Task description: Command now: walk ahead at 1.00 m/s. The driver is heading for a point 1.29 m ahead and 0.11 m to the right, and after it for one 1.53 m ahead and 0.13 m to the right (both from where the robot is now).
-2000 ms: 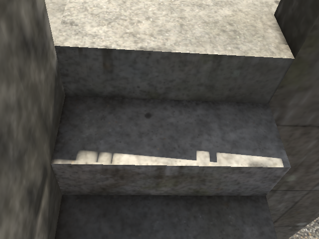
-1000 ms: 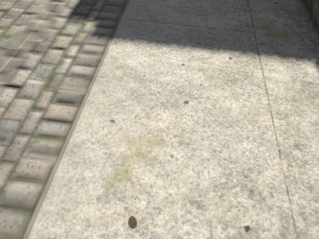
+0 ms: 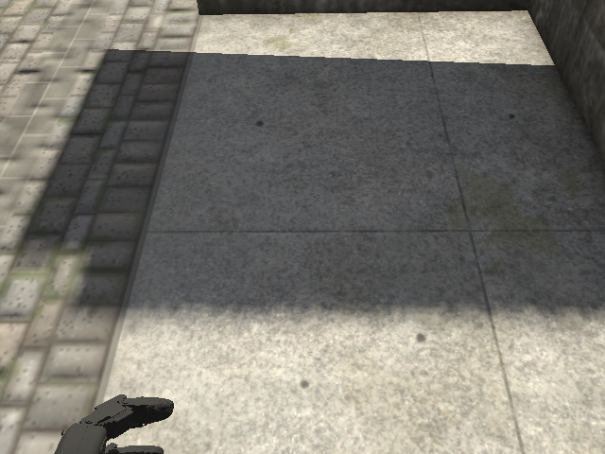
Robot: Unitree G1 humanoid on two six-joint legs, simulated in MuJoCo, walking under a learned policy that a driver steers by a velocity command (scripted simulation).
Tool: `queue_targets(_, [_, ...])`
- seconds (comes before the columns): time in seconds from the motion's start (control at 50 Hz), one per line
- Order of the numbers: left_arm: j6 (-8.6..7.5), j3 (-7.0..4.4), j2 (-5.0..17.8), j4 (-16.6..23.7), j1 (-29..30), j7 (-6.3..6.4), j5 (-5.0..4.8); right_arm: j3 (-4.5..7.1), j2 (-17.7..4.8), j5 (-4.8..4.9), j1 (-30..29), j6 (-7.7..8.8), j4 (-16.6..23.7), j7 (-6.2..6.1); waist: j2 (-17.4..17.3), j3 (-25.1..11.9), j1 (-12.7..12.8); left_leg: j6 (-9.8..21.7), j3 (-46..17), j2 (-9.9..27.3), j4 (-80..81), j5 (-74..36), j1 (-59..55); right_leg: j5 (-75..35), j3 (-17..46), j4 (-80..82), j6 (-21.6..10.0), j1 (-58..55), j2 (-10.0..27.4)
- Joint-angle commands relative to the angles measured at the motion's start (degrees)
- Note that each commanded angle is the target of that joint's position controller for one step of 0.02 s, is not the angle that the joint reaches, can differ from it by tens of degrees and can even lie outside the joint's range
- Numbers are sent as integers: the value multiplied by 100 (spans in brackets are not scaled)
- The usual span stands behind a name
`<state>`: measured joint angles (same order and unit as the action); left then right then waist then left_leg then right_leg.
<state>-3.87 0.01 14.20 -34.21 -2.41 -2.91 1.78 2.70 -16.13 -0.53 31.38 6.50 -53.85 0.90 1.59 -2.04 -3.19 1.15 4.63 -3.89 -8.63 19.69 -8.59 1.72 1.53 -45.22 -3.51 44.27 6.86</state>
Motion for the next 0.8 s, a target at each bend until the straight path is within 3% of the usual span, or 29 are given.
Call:
queue_targets(0.02, [-35,-54,359,240,194,-32,-72,163,-1002,98,-835,217,488,59,-238,1075,555,962,-282,1297,1160,-3985,1885,-917,-587,744,-211,-1790,-413])
queue_targets(0.06, [-36,-160,639,34,-340,58,-3,231,-1341,-19,-710,125,438,17,-643,376,754,821,-76,1390,-211,-6423,829,-17,-907,801,-303,-2331,-889])
queue_targets(0.08, [-52,-243,843,-240,-1086,103,29,277,-1498,-63,-698,11,441,-56,-817,-108,1052,684,-39,1360,-1445,-7015,705,118,-872,1018,-399,-3202,-1117])
queue_targets(0.1, [-20,-387,1073,-685,-2459,149,67,303,-1532,-112,-749,-88,473,-144,-739,-786,1707,565,-12,1216,-3141,-6760,1338,333,-848,937,-485,-4809,-1135])
queue_targets(0.12, [10,-543,1622,-942,-3301,257,94,179,-926,-205,-667,-135,645,-161,-89,-1385,1810,473,-182,772,-5569,-3658,2630,1827,620,681,-553,-6120,12])
queue_targets(0.14, [-9,-620,2148,-866,-3048,272,121,-9,-59,78,220,-51,971,-46,2208,-2546,842,304,-960,-312,-7981,881,4192,3074,4116,2171,-1162,-7100,1579])
queue_targets(0.16, [18,-657,1843,-761,-2532,244,37,18,-438,5,-366,-25,1036,-83,1162,-2200,974,503,-1225,-13,-8272,460,4975,3479,4568,2976,-1186,-6755,1378])
queue_targets(0.18, [-45,-556,1442,-827,-2024,276,-2,41,-571,-37,-1027,-33,1151,-88,450,-998,810,523,-998,390,-7908,-96,5274,2912,3473,2861,-1110,-5726,1175])
queue_targets(0.2, [-85,-493,1100,-903,-1776,250,42,-18,-484,-70,-1169,-19,1160,-53,-114,-440,565,473,-1006,628,-7379,-428,5011,2260,2801,2853,-932,-4726,926])
queue_targets(0.24, [-153,-337,651,-1057,-1708,258,39,-72,-320,-225,-1136,-193,1192,66,55,-111,175,363,-1107,859,-6808,-451,4345,1920,1937,3096,-753,-3430,556])
queue_targets(0.26, [-190,-306,568,-1121,-1753,263,-5,-92,-238,-244,-1128,-287,1206,127,170,24,73,290,-1095,908,-6571,-410,4302,2011,1724,3313,-763,-3154,461])
queue_targets(0.3, [-278,-330,640,-1223,-1918,251,-97,-134,-198,-214,-1624,-391,1384,180,203,559,82,187,-900,1086,-6008,-574,4801,1721,1275,3776,-838,-2918,357])
queue_targets(0.36, [-333,-334,692,-1296,-2140,177,-153,-223,-188,-190,-2641,-349,1758,203,89,986,245,113,-453,1173,-4480,-1702,5009,500,460,4196,-818,-2917,-20])
queue_targets(0.4, [-401,-350,763,-1339,-2258,168,-233,-277,-159,-114,-3054,-283,1851,270,-32,1014,336,193,-159,1036,-3346,-2641,4332,-314,45,4474,-704,-2929,-150])
queue_targets(0.44, [-451,-375,958,-1444,-2478,199,-276,-294,-171,-53,-3337,-253,1895,301,-112,1092,430,343,-14,874,-2673,-3298,3912,-1070,-79,4816,-661,-3379,59])
queue_targets(0.5, [-393,-396,1227,-1610,-2632,258,-191,-237,-361,-102,-3269,-242,1856,206,48,750,341,582,275,382,-2284,-2738,3649,-3916,-315,4104,-529,-4826,228])
queue_targets(0.52, [-332,-417,1355,-1655,-2660,314,-121,-182,-483,-130,-2982,-254,1786,153,238,441,183,645,362,123,-2339,-2179,3355,-5124,-345,3463,-466,-5220,315])
queue_targets(0.54, [-236,-443,1474,-1694,-2612,377,-9,-98,-656,-126,-2234,-259,1594,86,422,4,-187,728,305,-67,-2395,-1661,2687,-5841,-362,2417,-418,-5384,392])
queue_targets(0.56, [-126,-464,1530,-1674,-2386,438,78,7,-820,-127,-969,-273,1190,-4,429,-584,-786,816,262,-133,-2307,-1287,1500,-5729,-481,847,-361,-5091,334])
queue_targets(0.58, [-101,-405,1279,-1580,-2338,457,123,144,-1155,-207,117,-302,938,-119,273,-1218,-1176,948,-528,589,-2716,-236,-9,-4387,-430,-1075,-368,-3954,145])
queue_targets(0.6, [-159,-181,274,-1306,-3189,264,-189,370,-1825,-373,76,-286,972,-157,-1831,-2019,-332,1904,-3909,2463,-2061,1541,-1757,839,-264,-3897,-100,-1463,-998])
queue_targets(0.62, [-265,-254,763,-1278,-2637,276,-159,329,-1373,-168,-145,-318,998,-55,-1293,-2174,-543,1834,-5563,2447,-814,1798,-1683,2223,425,-4358,-270,-688,-1238])
queue_targets(0.64, [-291,-258,790,-1019,-1853,311,-196,294,-1169,-171,-716,-264,932,-42,-861,-900,-304,1664,-4431,2257,-779,1127,-817,1674,452,-4268,-337,-136,-799])
queue_targets(0.66, [-313,-205,746,-941,-1520,294,-140,237,-824,-164,-866,-215,854,-15,-133,-438,-194,1537,-3655,2109,-697,387,64,1399,415,-3824,-354,-272,-555])
queue_targets(0.68, [-268,-172,617,-895,-1381,250,-88,171,-593,-188,-943,-175,758,-25,-16,-75,17,1370,-3069,1857,-570,77,800,1367,447,-3484,-349,-484,-387])
queue_targets(0.7, [-174,-139,520,-813,-1445,192,-7,80,-333,-174,-973,-151,641,-47,-178,112,303,1247,-2675,1660,-401,-16,1463,1376,457,-3231,-287,-776,-282])
queue_targets(0.72, [-77,-103,401,-815,-1454,136,32,33,-225,-142,-958,-108,573,-55,-282,239,430,1197,-2379,1528,-203,-12,1814,1450,450,-2997,-213,-878,-176])
queue_targets(0.76, [38,-42,304,-612,-1057,64,78,54,-364,-50,-830,-9,453,-49,-395,663,521,1220,-1960,1427,258,-120,2134,1398,275,-2486,-58,-449,44])
queue_targets(0.8, [30,10,358,-276,-288,32,82,72,-473,-25,-728,63,420,-2,-345,1031,439,1208,-1403,1193,655,-782,2330,662,-42,-1475,46,-184,168])
